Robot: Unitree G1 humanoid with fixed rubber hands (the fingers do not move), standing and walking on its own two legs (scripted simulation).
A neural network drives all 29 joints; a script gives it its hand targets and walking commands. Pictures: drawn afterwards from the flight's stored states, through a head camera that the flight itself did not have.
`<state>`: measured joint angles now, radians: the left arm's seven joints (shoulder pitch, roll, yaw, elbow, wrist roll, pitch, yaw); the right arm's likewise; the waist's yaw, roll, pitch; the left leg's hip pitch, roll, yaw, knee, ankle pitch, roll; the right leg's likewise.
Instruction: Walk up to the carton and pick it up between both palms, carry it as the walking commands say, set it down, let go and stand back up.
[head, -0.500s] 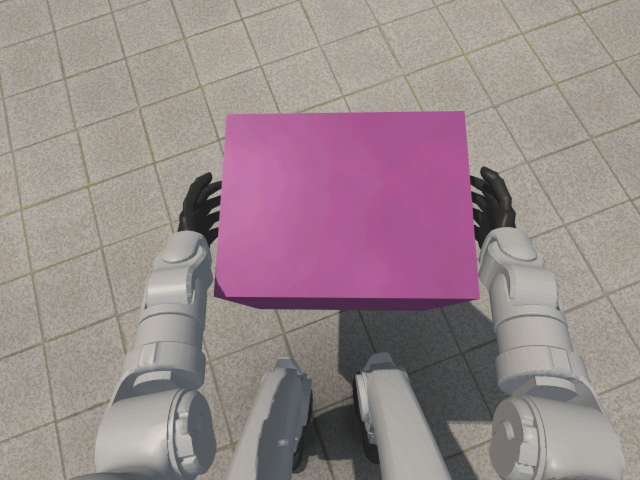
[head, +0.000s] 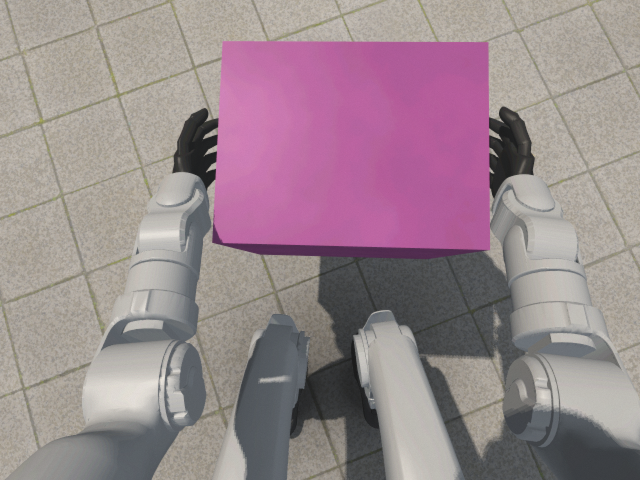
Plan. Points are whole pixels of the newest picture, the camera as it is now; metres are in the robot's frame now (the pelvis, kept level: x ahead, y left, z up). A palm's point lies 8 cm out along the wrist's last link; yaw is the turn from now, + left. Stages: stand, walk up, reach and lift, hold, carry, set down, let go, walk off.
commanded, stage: set down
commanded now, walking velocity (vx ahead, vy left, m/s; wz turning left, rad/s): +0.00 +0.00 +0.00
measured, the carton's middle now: (346, 173) +0.49 -0.02 -0.17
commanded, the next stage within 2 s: none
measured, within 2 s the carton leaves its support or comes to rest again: rests again in 1.52 s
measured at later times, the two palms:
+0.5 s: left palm (221, 181) +0.49 +0.16 -0.20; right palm (478, 180) +0.48 -0.22 -0.19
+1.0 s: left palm (228, 180) +0.52 +0.17 -0.28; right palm (451, 176) +0.52 -0.21 -0.27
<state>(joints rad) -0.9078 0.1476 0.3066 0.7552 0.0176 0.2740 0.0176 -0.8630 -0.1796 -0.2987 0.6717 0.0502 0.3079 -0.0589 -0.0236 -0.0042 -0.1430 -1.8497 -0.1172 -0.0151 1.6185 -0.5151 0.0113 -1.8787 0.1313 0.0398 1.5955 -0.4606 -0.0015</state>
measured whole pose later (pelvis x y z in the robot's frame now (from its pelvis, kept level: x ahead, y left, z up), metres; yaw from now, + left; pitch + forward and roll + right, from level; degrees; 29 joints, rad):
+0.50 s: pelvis -0.04 +0.01 -0.06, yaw +1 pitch +33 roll +0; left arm -1.26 0.22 0.30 0.71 -0.05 0.33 0.08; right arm -1.24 -0.32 -0.35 0.66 0.06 0.36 -0.02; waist -0.04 0.02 0.36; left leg -1.92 -0.14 0.02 1.83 -0.50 0.02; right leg -1.94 0.12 0.03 1.81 -0.46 0.03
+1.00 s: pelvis -0.04 -0.01 -0.13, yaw +2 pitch +30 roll +2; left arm -1.44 0.35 0.27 0.82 -0.11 0.30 0.05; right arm -1.44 -0.36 -0.25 0.75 0.09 0.36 -0.08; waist -0.04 0.01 0.53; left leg -2.04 -0.13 0.04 2.07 -0.55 -0.01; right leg -2.08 0.11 0.00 2.06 -0.50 -0.01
